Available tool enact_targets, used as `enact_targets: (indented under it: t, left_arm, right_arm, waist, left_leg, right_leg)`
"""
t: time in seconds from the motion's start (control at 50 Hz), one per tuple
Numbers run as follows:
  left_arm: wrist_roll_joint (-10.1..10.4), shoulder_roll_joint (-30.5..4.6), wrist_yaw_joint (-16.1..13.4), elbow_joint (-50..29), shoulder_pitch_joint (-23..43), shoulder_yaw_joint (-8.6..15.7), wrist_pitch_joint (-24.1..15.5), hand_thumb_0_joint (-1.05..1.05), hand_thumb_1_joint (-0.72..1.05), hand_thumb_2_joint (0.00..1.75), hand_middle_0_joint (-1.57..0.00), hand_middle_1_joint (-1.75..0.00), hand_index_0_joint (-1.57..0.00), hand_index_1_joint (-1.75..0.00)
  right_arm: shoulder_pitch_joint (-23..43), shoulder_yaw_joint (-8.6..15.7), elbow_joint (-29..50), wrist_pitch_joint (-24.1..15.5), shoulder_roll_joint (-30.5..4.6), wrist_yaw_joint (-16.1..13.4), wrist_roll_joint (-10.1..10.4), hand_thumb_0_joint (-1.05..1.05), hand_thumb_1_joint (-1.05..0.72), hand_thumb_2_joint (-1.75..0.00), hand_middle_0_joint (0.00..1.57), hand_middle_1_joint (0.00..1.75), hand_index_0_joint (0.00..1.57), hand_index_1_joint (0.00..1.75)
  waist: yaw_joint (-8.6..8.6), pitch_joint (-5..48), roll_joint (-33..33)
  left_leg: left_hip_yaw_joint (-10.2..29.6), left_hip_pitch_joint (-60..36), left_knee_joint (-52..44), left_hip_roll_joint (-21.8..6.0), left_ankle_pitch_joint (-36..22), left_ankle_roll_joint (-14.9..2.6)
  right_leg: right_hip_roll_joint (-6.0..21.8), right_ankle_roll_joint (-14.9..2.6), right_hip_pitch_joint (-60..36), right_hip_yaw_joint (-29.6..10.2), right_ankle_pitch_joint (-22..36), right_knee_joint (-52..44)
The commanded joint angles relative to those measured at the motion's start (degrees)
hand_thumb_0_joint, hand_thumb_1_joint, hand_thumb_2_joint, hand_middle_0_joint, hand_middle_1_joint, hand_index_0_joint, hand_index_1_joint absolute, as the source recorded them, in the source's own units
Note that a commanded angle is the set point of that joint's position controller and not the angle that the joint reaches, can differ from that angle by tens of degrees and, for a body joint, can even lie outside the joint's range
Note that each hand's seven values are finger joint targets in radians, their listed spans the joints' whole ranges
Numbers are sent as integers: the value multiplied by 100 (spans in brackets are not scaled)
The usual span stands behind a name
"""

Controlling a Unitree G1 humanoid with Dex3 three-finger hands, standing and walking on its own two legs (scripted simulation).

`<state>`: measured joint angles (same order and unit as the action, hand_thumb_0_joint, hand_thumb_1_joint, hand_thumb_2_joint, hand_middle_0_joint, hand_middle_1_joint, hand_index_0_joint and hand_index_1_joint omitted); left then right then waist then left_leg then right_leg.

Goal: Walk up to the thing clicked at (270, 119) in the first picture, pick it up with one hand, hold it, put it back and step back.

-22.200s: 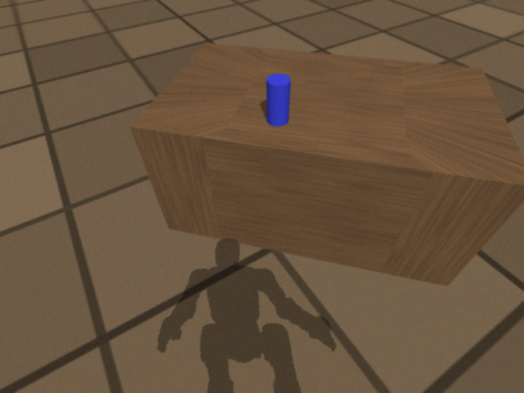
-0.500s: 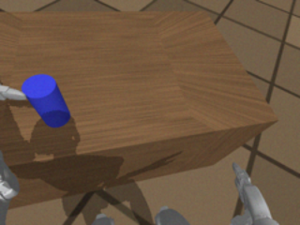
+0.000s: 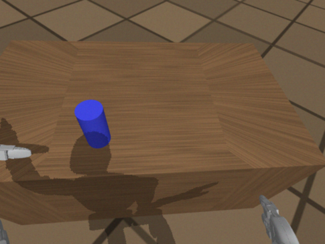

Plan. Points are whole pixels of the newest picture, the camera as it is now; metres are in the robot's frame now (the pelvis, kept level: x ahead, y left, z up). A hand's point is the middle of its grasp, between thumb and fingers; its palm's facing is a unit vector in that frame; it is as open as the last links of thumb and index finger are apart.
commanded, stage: sink last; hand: left
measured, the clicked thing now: (94, 125) +0.49 +0.20 -0.05
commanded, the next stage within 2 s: home in 0.82 s
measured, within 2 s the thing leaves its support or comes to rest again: neither
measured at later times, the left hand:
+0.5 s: hand (49, 237) +0.17 +0.22 +0.04, palm faces +0.28 -0.91 -0.32, open 17.3 cm
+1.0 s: hand out of the picture +0.13 +0.26 +0.02, palm faces +0.39 -0.82 -0.42, open 17.4 cm
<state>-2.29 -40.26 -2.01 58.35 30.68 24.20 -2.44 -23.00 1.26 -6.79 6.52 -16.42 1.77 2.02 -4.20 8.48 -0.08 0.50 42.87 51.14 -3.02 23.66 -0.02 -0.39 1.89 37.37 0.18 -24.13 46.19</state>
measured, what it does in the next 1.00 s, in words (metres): stands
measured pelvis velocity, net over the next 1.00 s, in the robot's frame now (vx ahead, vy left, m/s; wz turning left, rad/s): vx -0.03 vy -0.03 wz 0.03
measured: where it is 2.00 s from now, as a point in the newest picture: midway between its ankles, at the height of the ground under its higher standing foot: outside the picture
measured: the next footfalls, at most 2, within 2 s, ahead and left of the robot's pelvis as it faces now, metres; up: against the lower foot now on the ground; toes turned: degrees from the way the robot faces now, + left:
none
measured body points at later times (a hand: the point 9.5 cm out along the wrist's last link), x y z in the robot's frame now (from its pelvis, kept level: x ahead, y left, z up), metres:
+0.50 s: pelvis +0.00 -0.01 +0.00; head +0.01 -0.03 +0.45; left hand +0.16 +0.26 +0.06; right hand +0.17 -0.27 -0.03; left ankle +0.01 +0.11 -0.70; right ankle -0.02 -0.15 -0.70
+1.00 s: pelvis -0.03 -0.03 -0.01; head -0.01 -0.05 +0.44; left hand +0.11 +0.30 +0.05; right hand +0.13 -0.30 -0.05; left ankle +0.01 +0.11 -0.70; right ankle -0.02 -0.15 -0.70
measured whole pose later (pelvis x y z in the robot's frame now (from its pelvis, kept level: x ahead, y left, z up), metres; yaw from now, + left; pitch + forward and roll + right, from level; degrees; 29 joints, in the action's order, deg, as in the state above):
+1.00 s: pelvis -0.03 -0.03 -0.01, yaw +2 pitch +7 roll +1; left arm 5.1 -18.5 -3.6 -3.3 -28.8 18.0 0.1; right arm -28.0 6.5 -7.6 1.1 -13.8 -5.8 2.8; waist 1.8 5.8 -1.1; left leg 0.6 36.5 52.1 -1.6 22.4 2.0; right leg 1.0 0.1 34.0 0.3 -27.2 54.4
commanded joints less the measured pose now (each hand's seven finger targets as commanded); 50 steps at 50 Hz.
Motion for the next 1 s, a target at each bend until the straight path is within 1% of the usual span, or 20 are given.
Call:
enact_targets:
  t: [0.0,0.04,0.1,0.12,0.14,0.18,0.22,0.3,0.34,0.38,0.48,0.52,0.6,0.62,0.7,0.78,0.82,0.88,0.92,0.98]
  left_arm:
    - [197,-758,-42,-2345,48,-153,-87,0,-55,4,-8,-5,-7,-5]
    - [310,-702,-114,-3502,-818,-8,-42,0,-52,4,-7,-4,-6,-4]
    - [498,-66,-233,-5206,-2530,-143,29,0,-50,4,-6,-4,-6,-4]
    - [530,-129,-305,-5856,-2861,-28,31,0,-51,4,-6,-4,-6,-5]
    - [559,-199,-371,-6162,-3151,163,68,0,-51,4,-6,-4,-6,-4]
    - [580,136,-414,-6542,-3591,1,124,0,-47,4,-5,-3,-5,-4]
    - [641,358,-462,-7133,-3973,-14,138,0,-48,4,-6,-4,-6,-4]
    - [696,1227,-377,-8070,-4828,-705,154,0,-48,4,-6,-4,-5,-4]
    - [681,1553,-334,-8438,-5064,-1105,166,0,-52,3,-6,-5,-6,-5]
    - [686,1581,-309,-8242,-5623,-1057,239,0,-54,3,-6,-5,-6,-5]
    - [710,1529,-203,-8577,-6424,-805,308,0,-49,2,-5,-5,-5,-4]
    - [712,1425,-202,-8622,-6048,-725,275,0,-50,3,-5,-5,-6,-5]
    - [714,1469,-146,-8083,-6045,-611,230,0,-48,3,-5,-5,-5,-4]
    - [731,1408,-137,-8077,-6042,-503,200,0,-48,4,-5,-5,-5,-5]
    - [717,1227,-144,-8143,-5992,-327,95,0,-50,2,-4,-4,-5,-4]
    - [705,1398,-144,-7742,-6100,-386,37,0,-53,3,-6,-5,-6,-5]
    - [720,1233,-169,-7335,-6026,-140,12,0,-55,3,-6,-6,-7,-6]
    - [710,786,-240,-7551,-5500,241,-133,0,-57,3,-7,-6,-7,-6]
    - [724,882,-281,-7387,-5633,182,-145,0,-49,11,-6,-7,-6,-7]
    - [678,1283,-282,-6935,-5877,-182,-194,0,-51,8,-5,-6,-6,-6]
  right_arm:
    - [-236,639,853,-319,-949,-99,99,0,47,-8,5,5,5,5]
    - [-80,785,1164,-352,-1049,-171,162,0,48,-7,5,5,5,5]
    - [-104,616,1112,-361,-711,-279,260,0,47,-7,5,5,5,5]
    - [-45,706,1183,-367,-734,-339,288,0,47,-7,5,5,5,5]
    - [-52,973,1196,-353,-912,-397,296,0,47,-7,5,5,5,5]
    - [-260,848,787,-309,-680,-416,276,0,47,-7,5,5,5,5]
    - [-169,959,907,-330,-672,-494,258,0,46,-7,6,5,5,5]
    - [-373,621,741,-434,-251,-533,194,0,47,-7,6,5,5,5]
    - [-189,736,1052,-537,-411,-595,165,0,48,-7,6,5,5,5]
    - [-198,1062,1021,-600,-745,-674,135,0,49,-6,6,5,5,5]
    - [-501,1104,1048,-593,-529,-667,139,0,51,-5,6,5,5,5]
    - [-460,890,1042,-600,-334,-643,134,0,49,-6,6,5,5,5]
    - [-181,923,1209,-650,-339,-704,107,0,51,-6,6,5,5,5]
    - [-183,852,1218,-665,-287,-708,89,0,51,-5,6,5,5,5]
    - [-238,837,1027,-754,-254,-692,59,0,53,-5,6,5,5,5]
    - [-268,719,1112,-846,-221,-685,44,0,51,-6,6,5,5,5]
    - [-215,931,1131,-865,-430,-716,43,0,49,-6,6,5,5,5]
    - [-257,884,980,-882,-386,-758,27,0,48,-6,6,5,5,5]
    - [-219,932,1171,-937,-485,-792,41,0,40,-14,12,13,12,13]
    - [-202,469,1332,-975,-151,-774,52,0,16,-38,13,18,13,18]
  waist:
    - [168,1769,-927]
    - [319,1860,-705]
    - [520,1171,-529]
    - [569,1094,-559]
    - [519,1077,-544]
    - [484,735,-740]
    - [475,795,-734]
    - [444,675,-1042]
    - [315,648,-710]
    - [302,418,-337]
    - [484,279,129]
    - [455,-18,195]
    - [476,-289,330]
    - [583,-233,323]
    - [627,-318,51]
    - [585,-243,190]
    - [542,-273,435]
    - [599,-78,207]
    - [574,-25,110]
    - [612,-42,169]
  left_leg:
    - [18,-2387,-777,-2,-2426,115]
    - [-2,-2378,-833,22,-2476,114]
    - [-70,-2027,-1004,92,-2255,113]
    - [-102,-1980,-1026,125,-2152,107]
    - [-112,-2014,-1013,125,-2180,103]
    - [-159,-1920,-1019,137,-2126,106]
    - [-190,-1965,-975,131,-2168,92]
    - [-211,-2048,-874,112,-2292,89]
    - [-214,-2076,-824,116,-2104,50]
    - [-209,-1934,-815,133,-1816,26]
    - [-233,-1641,-736,225,-1413,-32]
    - [-274,-1481,-770,256,-941,-61]
    - [-356,-1197,-687,329,-394,-94]
    - [-339,-1169,-674,326,-420,-94]
    - [-348,-1018,-553,363,-183,-60]
    - [-310,-1022,-580,323,-48,-71]
    - [-280,-937,-571,313,101,-94]
    - [-286,-967,-530,318,38,-76]
    - [-280,-1057,-616,298,19,-67]
    - [-295,-1058,-659,303,-181,-77]
  right_leg:
    - [-187,-295,-379,376,1685,-437]
    - [-178,-282,-726,403,1808,-410]
    - [-151,-292,-955,403,1737,-401]
    - [-123,-287,-1025,368,1720,-435]
    - [-115,-276,-1092,335,1792,-430]
    - [-102,-262,-1001,289,1791,-407]
    - [-78,-232,-1036,254,1865,-381]
    - [-52,-230,-858,277,1846,-251]
    - [-55,-196,-792,295,1791,-245]
    - [-56,-159,-767,314,1632,-306]
    - [3,-105,-627,333,1321,-377]
    - [47,-65,-490,293,920,-480]
    - [197,-20,-260,18,324,-679]
    - [202,-20,-362,57,321,-662]
    - [315,-32,-262,-261,-245,-778]
    - [245,-54,-200,-213,-456,-740]
    - [243,-42,-159,-230,-642,-767]
    - [282,-48,-236,-353,-694,-768]
    - [235,-72,-298,-248,-561,-699]
    - [189,-87,-381,-106,-182,-588]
